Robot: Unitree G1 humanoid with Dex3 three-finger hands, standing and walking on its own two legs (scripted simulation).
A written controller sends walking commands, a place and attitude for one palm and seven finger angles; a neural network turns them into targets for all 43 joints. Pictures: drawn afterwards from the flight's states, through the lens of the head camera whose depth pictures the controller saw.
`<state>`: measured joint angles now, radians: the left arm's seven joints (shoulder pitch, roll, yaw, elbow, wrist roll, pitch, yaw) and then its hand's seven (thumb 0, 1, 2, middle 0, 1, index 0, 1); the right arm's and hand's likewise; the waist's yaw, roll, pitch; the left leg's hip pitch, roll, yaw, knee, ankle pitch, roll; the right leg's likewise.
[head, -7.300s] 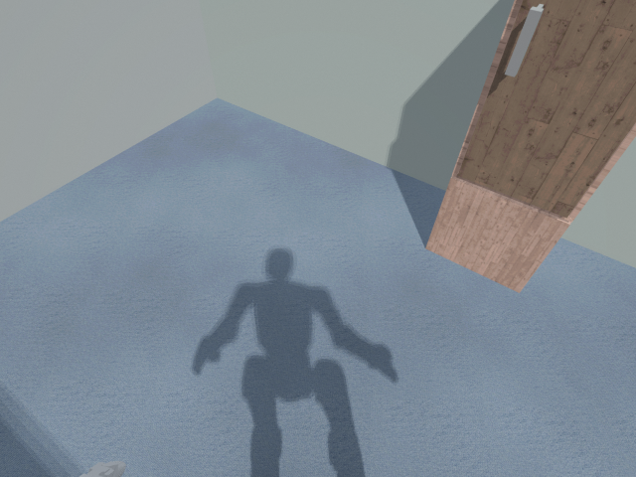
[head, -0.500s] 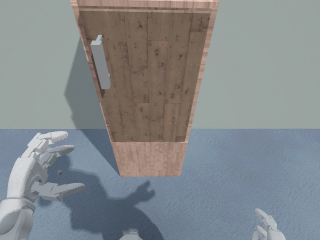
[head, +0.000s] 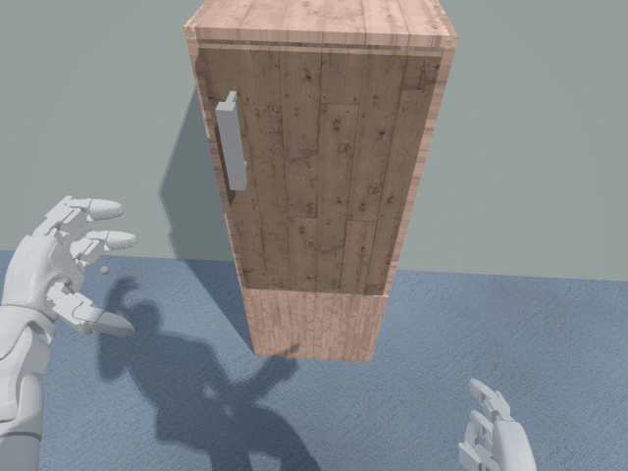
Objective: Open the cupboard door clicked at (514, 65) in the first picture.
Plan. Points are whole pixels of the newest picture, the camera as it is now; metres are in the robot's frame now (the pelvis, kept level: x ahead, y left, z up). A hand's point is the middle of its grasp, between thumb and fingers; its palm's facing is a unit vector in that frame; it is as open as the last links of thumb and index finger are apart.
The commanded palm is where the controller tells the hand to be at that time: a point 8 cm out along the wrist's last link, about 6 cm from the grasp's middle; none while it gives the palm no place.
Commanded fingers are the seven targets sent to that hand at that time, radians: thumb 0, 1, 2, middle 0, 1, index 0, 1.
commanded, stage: raise the hand with hooked fingers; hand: left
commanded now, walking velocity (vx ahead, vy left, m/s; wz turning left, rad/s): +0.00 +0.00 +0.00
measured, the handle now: (235, 141) +0.57 +0.20 +0.13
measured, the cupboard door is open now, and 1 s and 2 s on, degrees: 0 0 0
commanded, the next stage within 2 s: move the hooked fingers beside the handle in 0.54 s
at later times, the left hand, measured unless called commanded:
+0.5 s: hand (127, 255) +0.30 +0.26 +0.14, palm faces +0.08 -1.00 -0.03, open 14.0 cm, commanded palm +0.27 +0.30 +0.15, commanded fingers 0.00 -0.50 0.30 -0.30 -1.20 -0.30 -1.20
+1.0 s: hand (143, 230) +0.34 +0.25 +0.14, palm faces +0.07 -1.00 +0.00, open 14.0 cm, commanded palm +0.32 +0.30 +0.14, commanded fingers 0.00 -0.50 0.30 -0.30 -1.20 -0.30 -1.20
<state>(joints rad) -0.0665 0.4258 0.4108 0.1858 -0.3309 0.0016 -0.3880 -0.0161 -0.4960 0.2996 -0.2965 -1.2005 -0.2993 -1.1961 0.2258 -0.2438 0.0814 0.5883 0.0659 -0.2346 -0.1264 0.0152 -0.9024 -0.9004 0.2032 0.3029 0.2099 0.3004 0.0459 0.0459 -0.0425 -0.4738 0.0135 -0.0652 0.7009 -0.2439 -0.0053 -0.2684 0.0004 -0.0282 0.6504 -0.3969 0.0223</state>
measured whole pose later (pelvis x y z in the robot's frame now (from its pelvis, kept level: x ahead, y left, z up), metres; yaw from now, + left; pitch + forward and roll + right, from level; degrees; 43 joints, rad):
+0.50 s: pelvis +0.01 -0.02 +0.00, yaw -1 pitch +1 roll -2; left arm -0.10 0.43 0.44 0.25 -0.33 0.01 -0.40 -0.02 -0.50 0.30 -0.30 -1.20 -0.30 -1.20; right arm 0.26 -0.27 0.05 0.59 0.07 -0.20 -0.13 0.02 -0.90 -0.90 0.20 0.30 0.21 0.30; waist 0.03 0.05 -0.04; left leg -0.44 0.03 -0.06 0.65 -0.24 -0.02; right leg -0.25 0.02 -0.02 0.62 -0.39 0.00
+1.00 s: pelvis +0.01 -0.01 +0.00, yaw -1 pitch +2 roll -2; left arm -0.29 0.45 0.42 0.46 -0.30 -0.01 -0.40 -0.02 -0.50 0.30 -0.30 -1.20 -0.30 -1.20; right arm 0.25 -0.27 0.05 0.60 0.07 -0.17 -0.13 0.02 -0.90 -0.90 0.20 0.30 0.21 0.30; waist 0.01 0.04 -0.05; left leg -0.48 0.03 -0.06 0.67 -0.24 -0.02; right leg -0.29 0.02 -0.02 0.64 -0.40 0.00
